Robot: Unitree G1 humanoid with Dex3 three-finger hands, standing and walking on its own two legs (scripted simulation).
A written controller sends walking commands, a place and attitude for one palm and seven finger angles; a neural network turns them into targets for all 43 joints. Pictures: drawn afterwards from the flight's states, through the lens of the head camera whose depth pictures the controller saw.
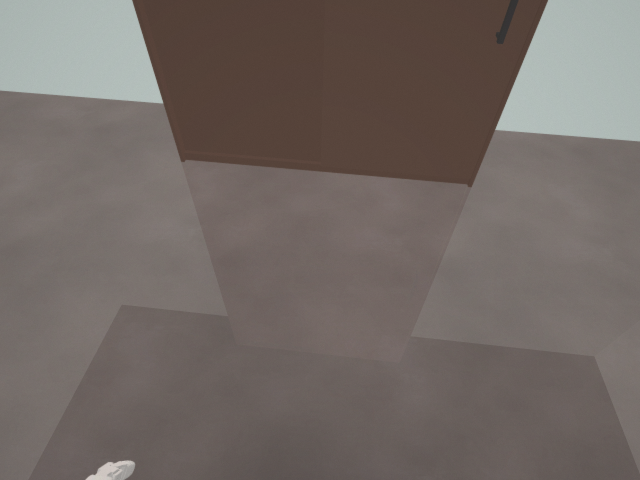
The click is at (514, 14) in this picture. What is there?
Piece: wardrobe's sliding door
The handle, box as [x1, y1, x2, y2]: [496, 0, 518, 43]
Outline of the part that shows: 518,0 510,1 501,29 499,32 496,33 497,43 502,43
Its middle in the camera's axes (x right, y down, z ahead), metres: +0.64 -0.81 +1.28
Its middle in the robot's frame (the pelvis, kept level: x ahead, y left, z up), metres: +1.54 -0.56 +0.08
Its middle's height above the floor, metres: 0.85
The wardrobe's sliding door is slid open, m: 0.00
